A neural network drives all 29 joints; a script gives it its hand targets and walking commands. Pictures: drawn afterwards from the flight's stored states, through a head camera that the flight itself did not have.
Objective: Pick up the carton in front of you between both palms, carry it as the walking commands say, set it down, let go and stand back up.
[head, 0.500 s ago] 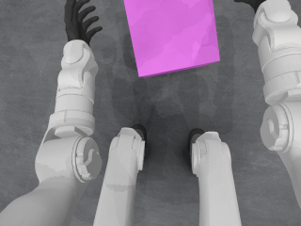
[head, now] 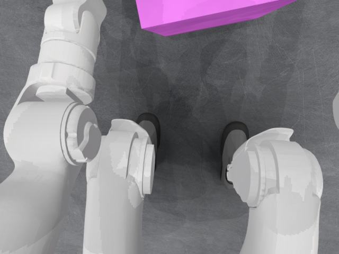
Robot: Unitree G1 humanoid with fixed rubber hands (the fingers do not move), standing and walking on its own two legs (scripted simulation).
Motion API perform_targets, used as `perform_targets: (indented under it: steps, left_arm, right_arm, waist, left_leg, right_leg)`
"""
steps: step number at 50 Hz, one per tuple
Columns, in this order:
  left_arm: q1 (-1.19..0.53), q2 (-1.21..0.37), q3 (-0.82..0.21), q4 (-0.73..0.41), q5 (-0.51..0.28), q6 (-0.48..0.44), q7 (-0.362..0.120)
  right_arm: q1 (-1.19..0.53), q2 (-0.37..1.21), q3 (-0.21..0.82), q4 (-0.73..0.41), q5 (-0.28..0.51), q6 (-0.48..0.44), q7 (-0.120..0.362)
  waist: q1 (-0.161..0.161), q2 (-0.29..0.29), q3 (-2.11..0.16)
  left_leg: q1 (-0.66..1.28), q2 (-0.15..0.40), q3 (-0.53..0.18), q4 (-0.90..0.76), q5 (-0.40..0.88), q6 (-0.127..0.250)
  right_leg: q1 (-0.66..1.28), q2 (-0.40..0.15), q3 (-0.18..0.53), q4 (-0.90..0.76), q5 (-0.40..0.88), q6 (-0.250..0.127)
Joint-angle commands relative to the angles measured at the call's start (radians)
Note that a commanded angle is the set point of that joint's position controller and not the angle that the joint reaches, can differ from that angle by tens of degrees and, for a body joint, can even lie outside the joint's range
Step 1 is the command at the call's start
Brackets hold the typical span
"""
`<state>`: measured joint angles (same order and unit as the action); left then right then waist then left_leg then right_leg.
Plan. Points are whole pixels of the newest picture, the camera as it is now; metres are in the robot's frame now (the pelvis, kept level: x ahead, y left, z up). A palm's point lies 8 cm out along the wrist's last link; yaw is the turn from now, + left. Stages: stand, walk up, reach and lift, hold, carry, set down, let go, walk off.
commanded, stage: reach and lift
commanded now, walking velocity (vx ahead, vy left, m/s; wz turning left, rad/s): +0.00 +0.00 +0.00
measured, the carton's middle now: out of the picture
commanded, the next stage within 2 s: none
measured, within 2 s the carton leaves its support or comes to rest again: leaves its support in 0.78 s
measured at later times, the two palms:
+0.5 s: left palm out of the picture +0.56 +0.14 -0.18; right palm out of the picture +0.59 -0.17 -0.18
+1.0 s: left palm out of the picture +0.54 +0.13 -0.07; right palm out of the picture +0.56 -0.17 -0.07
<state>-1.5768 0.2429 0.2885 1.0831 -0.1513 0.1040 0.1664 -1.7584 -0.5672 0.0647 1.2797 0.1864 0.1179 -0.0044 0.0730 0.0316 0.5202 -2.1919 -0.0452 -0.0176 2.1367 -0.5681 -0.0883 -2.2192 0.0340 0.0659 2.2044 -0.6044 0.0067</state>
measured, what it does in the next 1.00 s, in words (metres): stands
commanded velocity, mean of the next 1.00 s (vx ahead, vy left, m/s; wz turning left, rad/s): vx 0.00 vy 0.00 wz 0.00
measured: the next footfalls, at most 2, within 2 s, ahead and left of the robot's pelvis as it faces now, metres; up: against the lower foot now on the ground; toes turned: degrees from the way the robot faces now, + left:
none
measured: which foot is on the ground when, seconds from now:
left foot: down 0.00-1.00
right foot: down 0.00-1.00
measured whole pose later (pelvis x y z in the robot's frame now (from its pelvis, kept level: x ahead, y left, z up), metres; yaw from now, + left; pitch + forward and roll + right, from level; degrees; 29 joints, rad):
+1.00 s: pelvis +0.01 +0.01 +0.02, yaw -2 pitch +42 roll +3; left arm -1.23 0.05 0.47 0.69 0.01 0.32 0.16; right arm -1.39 -0.25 -0.20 0.90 -0.04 0.34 -0.06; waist 0.04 0.02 0.09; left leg -2.21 -0.11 -0.08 2.06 -0.59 -0.13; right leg -2.24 0.11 0.09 2.10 -0.59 0.06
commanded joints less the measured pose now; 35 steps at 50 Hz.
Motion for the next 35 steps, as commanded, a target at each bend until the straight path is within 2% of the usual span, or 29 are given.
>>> perform_targets:
  steps: [1, 5, 11, 16, 19, 22, 23, 25, 27, 31, 35]
  left_arm:
    - [-0.288, 0.167, -0.024, -0.115, -0.029, -0.036, 0.002]
    - [-0.224, 0.126, -0.054, -0.094, -0.054, -0.035, 0.006]
    - [-0.168, 0.09, -0.02, -0.058, -0.021, -0.035, 0.003]
    - [-0.241, 0.082, -0.023, -0.098, -0.01, -0.038, 0.006]
    - [-0.298, 0.003, -0.053, -0.11, -0.016, -0.03, -0.004]
    - [-0.31, -0.064, -0.009, -0.112, 0.047, -0.017, -0.016]
    - [-0.386, -0.266, -0.059, -0.15, 0.051, -0.006, -0.056]
    - [-0.472, -0.586, -0.097, -0.148, 0.083, 0.033, -0.154]
    - [-0.509, -0.763, -0.118, -0.169, 0.095, 0.071, -0.24]
    - [-0.473, -0.899, -0.122, -0.202, 0.093, 0.107, -0.306]
    - [-0.504, -0.981, -0.194, -0.272, 0.024, 0.113, -0.312]
  right_arm:
    - [-0.367, -0.093, 0.029, -0.133, 0.038, -0.034, -0.014]
    - [-0.302, -0.064, 0.046, -0.122, 0.054, -0.033, -0.021]
    - [-0.223, -0.044, -0.016, -0.071, -0.009, -0.035, -0.019]
    - [-0.296, -0.007, -0.001, -0.116, -0.003, -0.035, -0.019]
    - [-0.346, 0.085, 0.035, -0.121, 0.018, -0.024, -0.007]
    - [-0.345, 0.18, 0.017, -0.105, -0.011, -0.005, 0.016]
    - [-0.405, 0.395, 0.053, -0.125, -0.007, 0.006, 0.055]
    - [-0.438, 0.72, 0.069, -0.115, -0.043, 0.028, 0.149]
    - [-0.371, 0.925, 0.03, -0.131, -0.08, 0.061, 0.225]
    - [-0.289, 1.069, -0.014, -0.194, -0.105, 0.085, 0.278]
    - [-0.297, 1.15, 0.033, -0.301, -0.074, 0.089, 0.272]
  waist:
    - [0.052, -0.156, -1.39]
    - [0.041, -0.148, -1.465]
    - [0.016, -0.132, -1.318]
    - [0.027, -0.138, -1.303]
    - [0.028, -0.141, -1.271]
    - [0.043, -0.135, -1.206]
    - [0.045, -0.134, -1.202]
    - [0.035, -0.129, -1.136]
    - [0.018, -0.124, -1.095]
    - [0.008, -0.098, -1.088]
    - [-0.009, -0.104, -1.27]
  left_leg:
    - [0.614, 0.002, 0.123, -0.063, 0.468, 0.029]
    - [0.664, -0.011, 0.128, -0.051, 0.533, 0.026]
    - [0.599, -0.018, 0.114, -0.068, 0.471, 0.023]
    - [0.591, -0.021, 0.112, -0.084, 0.404, 0.028]
    - [0.592, -0.032, 0.115, -0.092, 0.354, 0.031]
    - [0.608, -0.041, 0.123, -0.104, 0.311, 0.031]
    - [0.602, -0.052, 0.126, -0.106, 0.311, 0.037]
    - [0.579, -0.065, 0.123, -0.082, 0.305, 0.044]
    - [0.528, -0.07, 0.124, -0.069, 0.281, 0.049]
    - [0.482, -0.074, 0.129, -0.064, 0.306, 0.057]
    - [0.498, -0.077, 0.132, -0.046, 0.41, 0.063]
  right_leg:
    - [0.673, -0.023, -0.031, -0.141, 0.439, 0.016]
    - [0.7, -0.015, -0.046, -0.124, 0.507, 0.017]
    - [0.555, -0.017, -0.05, -0.149, 0.412, 0.015]
    - [0.555, -0.012, -0.051, -0.164, 0.338, 0.011]
    - [0.576, -0.003, -0.05, -0.174, 0.295, 0.008]
    - [0.583, 0.01, -0.053, -0.178, 0.251, 0.007]
    - [0.585, 0.022, -0.056, -0.181, 0.251, 0.0]
    - [0.532, 0.043, -0.062, -0.163, 0.254, -0.007]
    - [0.494, 0.06, -0.074, -0.162, 0.245, -0.016]
    - [0.447, 0.067, -0.086, -0.155, 0.289, -0.021]
    - [0.538, 0.067, -0.087, -0.139, 0.431, -0.022]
